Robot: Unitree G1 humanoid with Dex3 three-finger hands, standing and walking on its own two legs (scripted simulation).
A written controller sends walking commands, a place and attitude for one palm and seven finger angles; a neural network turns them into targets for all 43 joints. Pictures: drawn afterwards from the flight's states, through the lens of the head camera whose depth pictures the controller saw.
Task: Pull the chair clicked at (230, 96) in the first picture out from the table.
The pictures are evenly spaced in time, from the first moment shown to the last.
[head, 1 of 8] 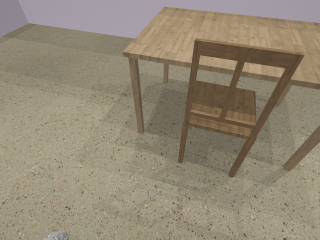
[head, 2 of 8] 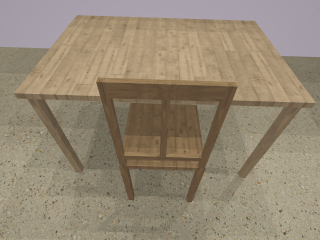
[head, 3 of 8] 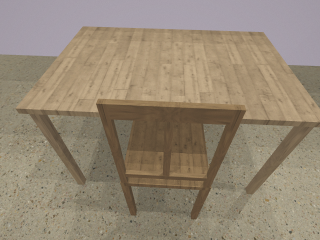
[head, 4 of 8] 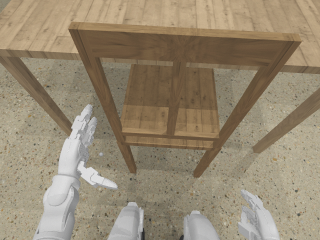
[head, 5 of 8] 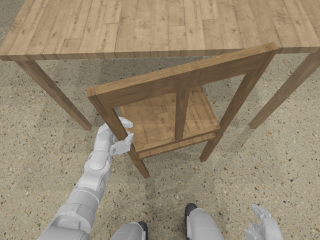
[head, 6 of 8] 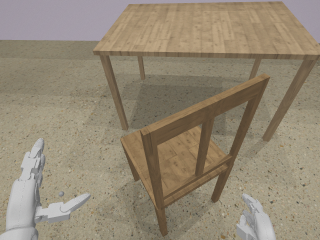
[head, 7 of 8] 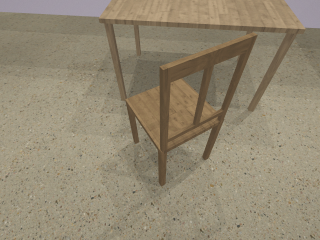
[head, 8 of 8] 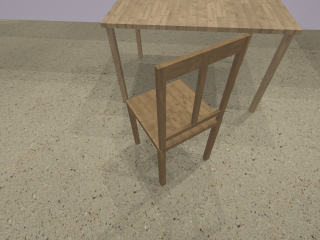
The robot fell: no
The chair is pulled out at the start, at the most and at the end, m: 0.00 0.48 0.48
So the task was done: yes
